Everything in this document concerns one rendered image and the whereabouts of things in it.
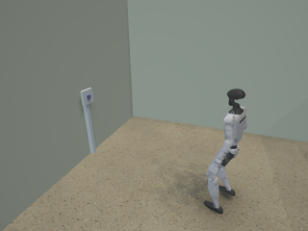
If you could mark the robot left upper arm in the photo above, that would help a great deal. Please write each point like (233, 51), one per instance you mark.
(229, 122)

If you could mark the robot right shin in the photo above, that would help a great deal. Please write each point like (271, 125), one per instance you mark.
(222, 174)

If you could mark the panel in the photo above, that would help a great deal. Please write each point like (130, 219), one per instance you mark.
(86, 107)

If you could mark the left robot hand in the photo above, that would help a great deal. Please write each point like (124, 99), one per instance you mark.
(214, 169)

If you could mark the left robot forearm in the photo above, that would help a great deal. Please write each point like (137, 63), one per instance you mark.
(224, 150)

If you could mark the robot right upper arm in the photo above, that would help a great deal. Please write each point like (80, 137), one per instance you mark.
(245, 123)

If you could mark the right robot foot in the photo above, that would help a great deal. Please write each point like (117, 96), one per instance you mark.
(223, 189)

